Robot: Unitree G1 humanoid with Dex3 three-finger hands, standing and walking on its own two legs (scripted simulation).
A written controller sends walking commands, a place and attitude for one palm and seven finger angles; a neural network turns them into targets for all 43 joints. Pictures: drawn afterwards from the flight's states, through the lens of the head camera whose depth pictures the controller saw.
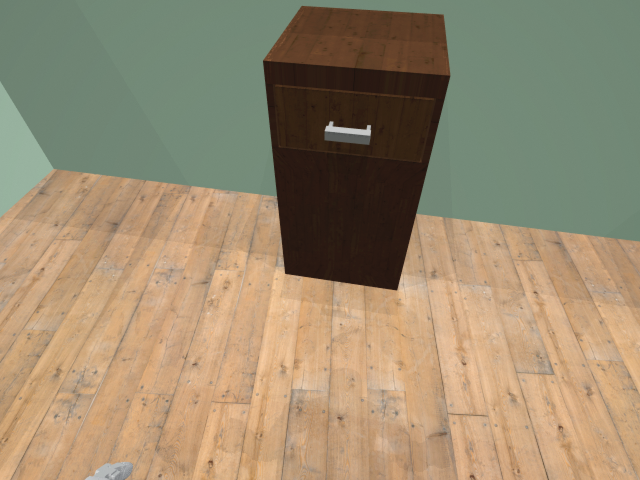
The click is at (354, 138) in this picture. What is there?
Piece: drawer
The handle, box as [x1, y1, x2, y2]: [324, 121, 370, 144]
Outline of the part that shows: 325,128 324,139 326,140 368,144 369,142 370,125 367,125 367,129 364,130 334,127 332,125 333,122 330,121 329,125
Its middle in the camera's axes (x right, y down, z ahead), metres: +0.07 -0.28 +1.02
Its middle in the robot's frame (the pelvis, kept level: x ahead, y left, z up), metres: +0.95 -0.02 -0.07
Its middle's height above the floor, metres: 0.70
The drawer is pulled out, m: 0.00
